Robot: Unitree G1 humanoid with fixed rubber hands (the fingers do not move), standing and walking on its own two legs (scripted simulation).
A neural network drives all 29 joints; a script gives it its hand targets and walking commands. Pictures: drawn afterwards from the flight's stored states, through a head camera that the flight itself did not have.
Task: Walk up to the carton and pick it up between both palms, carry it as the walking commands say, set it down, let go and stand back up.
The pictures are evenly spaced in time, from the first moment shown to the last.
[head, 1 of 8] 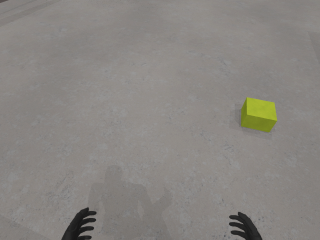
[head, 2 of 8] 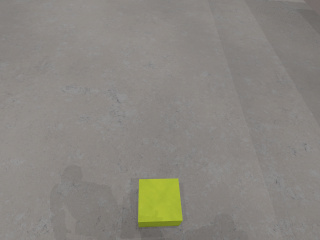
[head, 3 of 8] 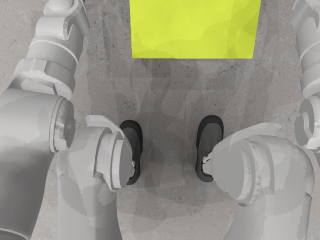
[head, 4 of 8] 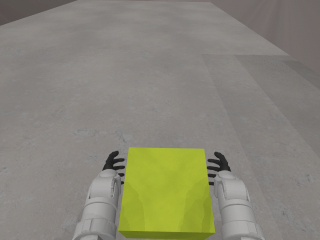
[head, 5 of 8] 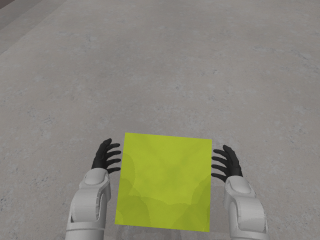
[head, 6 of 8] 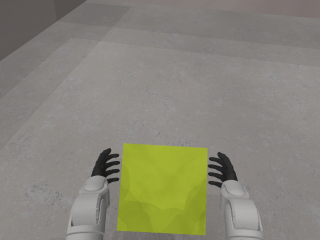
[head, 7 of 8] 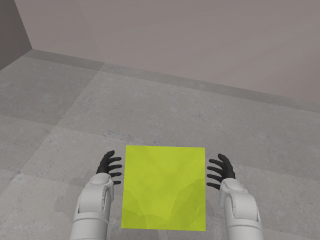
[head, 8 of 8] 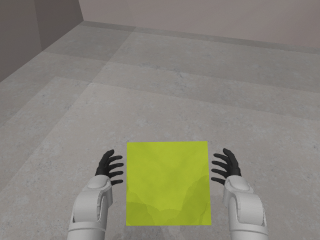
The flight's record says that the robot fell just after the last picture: no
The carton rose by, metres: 0.72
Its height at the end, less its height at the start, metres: +0.59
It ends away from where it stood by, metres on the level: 9.29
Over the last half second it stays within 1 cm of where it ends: no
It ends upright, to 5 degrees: no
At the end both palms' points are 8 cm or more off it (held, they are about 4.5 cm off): no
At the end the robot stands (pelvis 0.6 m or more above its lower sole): yes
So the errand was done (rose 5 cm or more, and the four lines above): no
